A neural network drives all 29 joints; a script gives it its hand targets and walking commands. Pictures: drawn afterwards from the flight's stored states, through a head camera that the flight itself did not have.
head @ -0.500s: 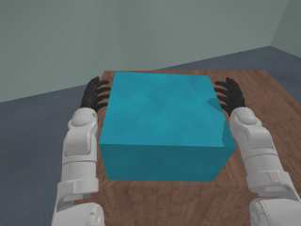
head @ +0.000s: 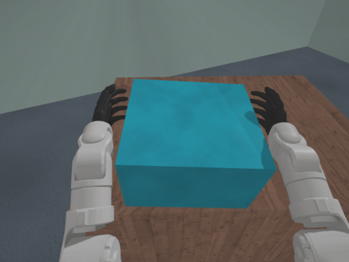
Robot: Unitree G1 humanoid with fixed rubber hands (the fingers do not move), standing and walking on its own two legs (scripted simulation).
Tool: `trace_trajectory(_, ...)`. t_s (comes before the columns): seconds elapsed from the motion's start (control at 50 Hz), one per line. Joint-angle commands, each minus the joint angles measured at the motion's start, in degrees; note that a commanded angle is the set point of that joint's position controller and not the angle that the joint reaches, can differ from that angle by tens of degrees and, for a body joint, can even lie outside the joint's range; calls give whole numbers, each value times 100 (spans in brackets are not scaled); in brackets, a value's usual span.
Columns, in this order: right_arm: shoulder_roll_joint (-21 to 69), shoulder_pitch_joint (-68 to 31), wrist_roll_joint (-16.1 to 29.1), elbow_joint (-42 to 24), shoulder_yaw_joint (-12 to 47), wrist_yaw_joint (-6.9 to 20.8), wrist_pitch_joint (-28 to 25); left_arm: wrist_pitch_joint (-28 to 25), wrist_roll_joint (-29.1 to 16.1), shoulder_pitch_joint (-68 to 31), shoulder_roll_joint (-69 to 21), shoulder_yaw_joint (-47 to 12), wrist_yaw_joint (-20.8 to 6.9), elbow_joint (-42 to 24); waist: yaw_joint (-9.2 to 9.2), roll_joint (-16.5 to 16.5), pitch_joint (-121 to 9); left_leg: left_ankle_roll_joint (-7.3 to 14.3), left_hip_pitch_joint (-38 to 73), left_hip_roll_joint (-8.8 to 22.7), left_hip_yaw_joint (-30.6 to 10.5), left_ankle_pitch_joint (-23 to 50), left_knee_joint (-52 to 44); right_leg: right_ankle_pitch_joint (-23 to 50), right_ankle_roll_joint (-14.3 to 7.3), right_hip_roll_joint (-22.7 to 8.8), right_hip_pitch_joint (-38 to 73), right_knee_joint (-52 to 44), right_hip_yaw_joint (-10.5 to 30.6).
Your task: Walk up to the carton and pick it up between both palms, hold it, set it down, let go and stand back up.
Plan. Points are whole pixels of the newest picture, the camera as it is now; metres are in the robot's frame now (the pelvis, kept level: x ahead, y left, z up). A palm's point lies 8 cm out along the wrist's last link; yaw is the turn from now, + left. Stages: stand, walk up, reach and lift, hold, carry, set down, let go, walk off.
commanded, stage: reach and lift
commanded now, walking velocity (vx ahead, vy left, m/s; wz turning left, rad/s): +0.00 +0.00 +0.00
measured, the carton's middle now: (188, 141) +0.36 -0.01 +0.12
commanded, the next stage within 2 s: hold in 0.02 s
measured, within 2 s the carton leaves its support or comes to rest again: neither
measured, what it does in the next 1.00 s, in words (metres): stands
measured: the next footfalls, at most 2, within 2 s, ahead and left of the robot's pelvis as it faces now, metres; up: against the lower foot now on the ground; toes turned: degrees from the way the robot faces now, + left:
none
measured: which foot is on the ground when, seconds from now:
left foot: down 0.00-1.00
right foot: down 0.00-1.00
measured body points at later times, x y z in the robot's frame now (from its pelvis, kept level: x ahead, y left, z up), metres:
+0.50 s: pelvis +0.00 -0.01 +0.00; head -0.07 +0.01 +0.45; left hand +0.36 +0.18 +0.22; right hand +0.37 -0.19 +0.21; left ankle +0.00 +0.11 -0.75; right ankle +0.00 -0.14 -0.75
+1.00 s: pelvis +0.00 -0.01 +0.00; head -0.06 +0.02 +0.44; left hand +0.36 +0.18 +0.21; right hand +0.37 -0.19 +0.21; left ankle +0.00 +0.11 -0.75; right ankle +0.00 -0.14 -0.75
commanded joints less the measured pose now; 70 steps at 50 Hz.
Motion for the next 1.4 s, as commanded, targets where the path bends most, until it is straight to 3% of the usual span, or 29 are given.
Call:
trace_trajectory(0.0, 3302, -4298, 448, -1676, 2133, 701, -249, -148, -830, -3321, -2875, -2534, -669, -473, -28, -12, -1983, -217, 795, -233, 135, 1389, -72, 997, -48, 463, 306, -16, -286)
trace_trajectory(0.02, 3225, -4233, 355, -1476, 2030, 688, -165, -60, -690, -3200, -2747, -2349, -734, -168, -38, -99, -1722, -146, 619, -260, 174, 1030, -171, 816, -39, 410, 348, -85, -244)
trace_trajectory(0.06, 3242, -4136, 336, -1209, 1995, 665, -54, 46, -589, -3149, -2642, -2200, -850, -168, -29, -74, -1526, -104, 356, -282, 204, 786, -270, 810, -25, 335, 572, -73, -190)
trace_trajectory(0.1, 3261, -4139, 385, -1036, 1989, 643, 27, 114, -542, -3259, -2655, -2176, -890, -227, -63, -7, -1385, -141, 345, -284, 201, 893, -269, 878, -20, 331, 666, -47, -187)
trace_trajectory(0.2, 3419, -4392, 695, -1485, 2134, 545, 51, 93, -738, -3681, -2717, -2363, -950, -799, -173, 259, -1929, -287, 610, -349, 164, 1596, -27, 1558, 61, 340, 911, 77, -226)
trace_trajectory(0.26, 3402, -4412, 677, -1264, 2041, 562, 101, 150, -655, -3752, -2723, -2347, -932, -685, -148, 390, -1522, -282, 459, -327, 163, 1322, -118, 1136, 11, 320, 659, 20, -240)
trace_trajectory(0.34, 3366, -4539, 529, -1034, 1922, 599, 149, 223, -517, -3646, -2518, -2011, -1021, -158, -36, 9, -1262, -121, 270, -300, 214, 694, -321, 605, 17, 300, 608, -91, -241)
trace_trajectory(0.38, 3404, -4568, 547, -997, 1930, 635, 140, 163, -590, -3893, -2576, -2120, -1008, -351, -33, 145, -1470, -145, 270, -273, 187, 712, -326, 527, -17, 311, 549, -49, -252)
trace_trajectory(0.4, 3358, -4783, 518, -974, 1875, 656, 143, 198, -569, -3934, -2613, -2122, -989, -96, 5, 202, -1304, -140, 140, -273, 195, 482, -372, 216, -60, 319, 447, -92, -263)
trace_trajectory(0.46, 3484, -5039, 494, -1114, 1921, 706, 71, 166, -612, -3966, -2780, -2043, -930, -57, 131, -4, -1570, -68, 203, -237, 197, 596, -341, 261, -68, 369, 449, -75, -266)
trace_trajectory(0.56, 3450, -4858, 542, -932, 1920, 678, 71, 174, -616, -3896, -2728, -2040, -939, -9, 23, 75, -1656, -88, 346, -251, 195, 906, -248, 598, -53, 358, 575, -59, -245)
trace_trajectory(0.6, 3427, -4839, 638, -1218, 2037, 631, 61, 191, -672, -3743, -2717, -2046, -951, -205, 8, -72, -1955, -119, 515, -268, 186, 1289, -123, 993, -15, 415, 770, -7, -264)
trace_trajectory(0.68, 3289, -4437, 776, -1335, 2125, 543, 139, 240, -648, -3521, -2660, -2148, -979, -576, -130, 161, -1862, -267, 735, -308, 165, 1883, 23, 1572, 4, 409, 914, 20, -236)
trace_trajectory(0.74, 3214, -4415, 839, -1637, 2119, 526, 151, 240, -744, -3524, -2711, -2353, -960, -877, -175, 301, -1856, -356, 781, -307, 110, 2031, 66, 1560, -31, 440, 816, 16, -279)
trace_trajectory(0.78, 3128, -4291, 780, -1456, 1994, 562, 194, 262, -679, -3596, -2632, -2328, -938, -887, -181, 408, -1606, -388, 760, -284, 114, 1847, 12, 1262, -64, 406, 644, -31, -295)
trace_trajectory(0.84, 3138, -4057, 710, -1307, 1990, 576, 266, 338, -522, -3391, -2491, -2205, -990, -822, -158, 305, -1342, -337, 616, -275, 140, 1610, -101, 1204, -46, 366, 720, -31, -270)
trace_trajectory(0.88, 3152, -4148, 707, -1583, 2038, 542, 230, 323, -604, -3404, -2536, -2319, -1011, -1002, -219, 329, -1581, -349, 691, -287, 134, 1716, -57, 1457, -6, 355, 854, 18, -284)
trace_trajectory(0.94, 3187, -4188, 756, -1600, 2095, 550, 234, 301, -577, -3430, -2512, -2296, -992, -1023, -118, 416, -1513, -364, 655, -301, 143, 1734, -53, 1510, 4, 345, 829, 43, -273)
trace_trajectory(1.0, 3242, -4446, 587, -1433, 1973, 626, 190, 271, -560, -3567, -2567, -2182, -977, -621, -8, 229, -1366, -227, 493, -250, 171, 1034, -236, 754, -43, 340, 483, -81, -294)
trace_trajectory(1.02, 3374, -4519, 425, -1028, 1928, 625, 245, 273, -411, -3859, -2463, -1869, -1050, -81, -9, -114, -850, -65, 259, -211, 195, 760, -382, 430, -36, 319, 405, -157, -291)
trace_trajectory(1.1, 3620, -4873, 413, -1214, 2002, 635, 72, 125, -575, -4034, -2637, -1955, -1080, -103, 147, -123, -1421, 21, 178, -213, 224, 524, -401, 290, -56, 307, 574, -123, -237)
trace_trajectory(1.2, 3749, -5061, 598, -1558, 2199, 575, -122, -83, -874, -4290, -2871, -2299, -910, -296, 30, -6, -2463, -76, 748, -284, 199, 1469, 0, 1089, 13, 398, 676, 32, -268)
trace_trajectory(1.3, 3372, -4436, 258, -572, 1812, 540, 43, 96, -349, -3857, -2511, -1718, -1113, 284, -88, -42, -1377, -28, 461, -266, 255, 765, -314, 470, -10, 276, 639, -165, -236)
trace_trajectory(1.38, 3398, -4531, 318, -593, 1713, 554, 4, 110, -410, -4083, -2570, -1857, -1207, 2, -158, 193, -1259, -142, 420, -256, 217, 958, -304, 486, -59, 275, 734, -130, -261)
